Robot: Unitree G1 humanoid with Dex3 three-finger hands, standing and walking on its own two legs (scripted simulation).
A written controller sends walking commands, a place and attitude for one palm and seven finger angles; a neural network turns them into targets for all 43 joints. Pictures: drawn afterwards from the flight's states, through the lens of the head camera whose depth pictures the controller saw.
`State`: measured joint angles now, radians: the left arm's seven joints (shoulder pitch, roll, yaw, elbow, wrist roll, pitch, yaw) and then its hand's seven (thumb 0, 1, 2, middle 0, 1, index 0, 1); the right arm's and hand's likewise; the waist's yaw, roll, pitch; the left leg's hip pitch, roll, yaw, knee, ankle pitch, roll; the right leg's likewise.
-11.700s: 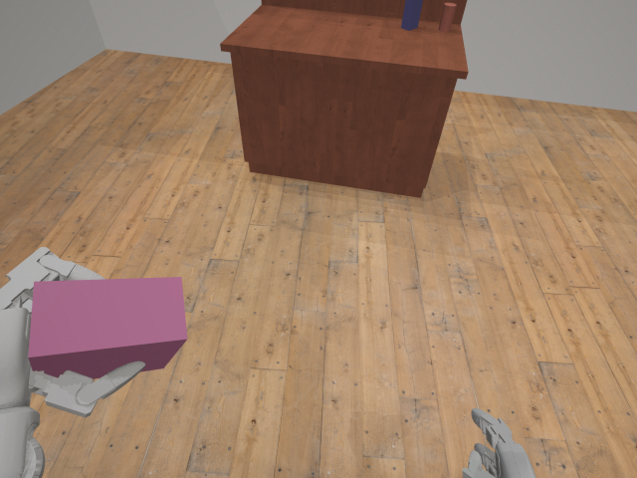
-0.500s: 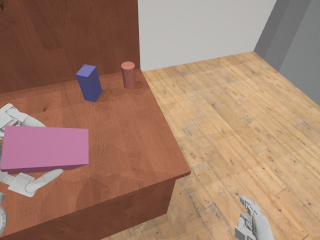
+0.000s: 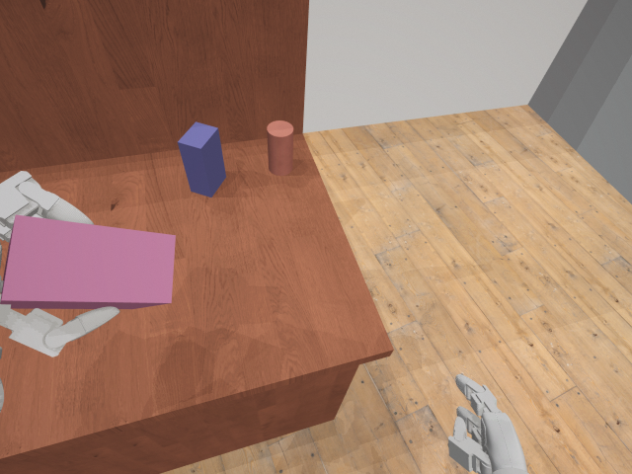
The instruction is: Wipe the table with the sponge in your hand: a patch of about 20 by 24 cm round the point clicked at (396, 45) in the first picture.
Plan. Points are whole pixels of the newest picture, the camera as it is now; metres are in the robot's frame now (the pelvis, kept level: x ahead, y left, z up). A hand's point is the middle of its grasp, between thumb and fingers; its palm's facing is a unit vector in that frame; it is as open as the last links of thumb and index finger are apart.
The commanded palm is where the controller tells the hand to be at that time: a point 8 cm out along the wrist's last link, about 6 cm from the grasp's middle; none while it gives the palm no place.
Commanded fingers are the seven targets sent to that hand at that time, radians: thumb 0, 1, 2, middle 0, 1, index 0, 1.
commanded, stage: come to a stop and stand still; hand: left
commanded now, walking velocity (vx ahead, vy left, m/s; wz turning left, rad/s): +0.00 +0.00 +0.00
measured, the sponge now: (109, 273) +0.25 +0.24 +0.16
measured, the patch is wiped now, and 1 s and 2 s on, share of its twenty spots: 0.00 0.00 0.00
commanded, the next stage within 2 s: look again from close up in 1.88 s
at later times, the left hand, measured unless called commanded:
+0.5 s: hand out of the picture +0.15 +0.27 +0.16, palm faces +0.42 -0.86 -0.30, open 10.4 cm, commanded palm +0.08 +0.30 +0.17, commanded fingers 0.00 0.10 1.30 -1.20 -1.60 -1.20 -1.60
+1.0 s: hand out of the picture +0.12 +0.32 +0.16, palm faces +0.49 -0.79 -0.36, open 10.4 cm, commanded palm +0.05 +0.34 +0.17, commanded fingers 0.00 0.10 1.30 -1.20 -1.60 -1.20 -1.60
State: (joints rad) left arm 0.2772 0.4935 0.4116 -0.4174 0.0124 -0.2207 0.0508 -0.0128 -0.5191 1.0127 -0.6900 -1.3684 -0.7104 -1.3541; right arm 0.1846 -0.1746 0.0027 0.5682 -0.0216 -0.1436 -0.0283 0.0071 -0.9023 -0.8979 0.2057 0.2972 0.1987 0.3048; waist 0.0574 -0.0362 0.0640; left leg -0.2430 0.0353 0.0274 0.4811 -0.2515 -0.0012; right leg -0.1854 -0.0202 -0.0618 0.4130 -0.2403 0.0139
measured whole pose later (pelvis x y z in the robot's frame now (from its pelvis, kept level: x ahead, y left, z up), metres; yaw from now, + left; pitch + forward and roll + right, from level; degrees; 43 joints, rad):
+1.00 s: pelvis -0.08 +0.05 -0.01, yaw +6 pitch -4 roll -2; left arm 0.34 0.35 0.37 -0.45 0.02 -0.24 0.08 -0.01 -0.52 1.01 -0.69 -1.37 -0.71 -1.35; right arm 0.20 -0.17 0.01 0.61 0.00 -0.19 0.00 0.01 -0.90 -0.90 0.21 0.30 0.20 0.30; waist 0.03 -0.04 0.11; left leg -0.32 -0.01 0.05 0.55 -0.20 0.07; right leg -0.23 0.00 0.05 0.52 -0.30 0.01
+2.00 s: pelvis -0.01 +0.01 +0.00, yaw +6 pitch +0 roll -1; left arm 0.45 0.36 0.33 -0.45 -0.04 -0.17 0.09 -0.02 -0.52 1.02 -0.69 -1.37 -0.71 -1.35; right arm 0.19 -0.19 0.01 0.58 0.01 -0.12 -0.05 0.01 -0.90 -0.90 0.20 0.30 0.20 0.30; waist 0.01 -0.01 0.03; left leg -0.23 0.03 0.06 0.43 -0.20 0.02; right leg -0.14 0.03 0.06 0.37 -0.23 0.01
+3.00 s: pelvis -0.02 -0.03 -0.01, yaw +0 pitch +0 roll -1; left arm 0.46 0.39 0.39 -0.53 -0.08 -0.15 0.06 -0.02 -0.52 1.02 -0.69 -1.37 -0.71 -1.35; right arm 0.22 -0.21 -0.05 0.54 0.02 -0.06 -0.03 0.01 -0.90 -0.90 0.20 0.30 0.20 0.30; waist -0.01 0.00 0.06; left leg -0.32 0.14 0.10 0.61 -0.28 -0.04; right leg -0.27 0.13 0.10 0.56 -0.29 -0.06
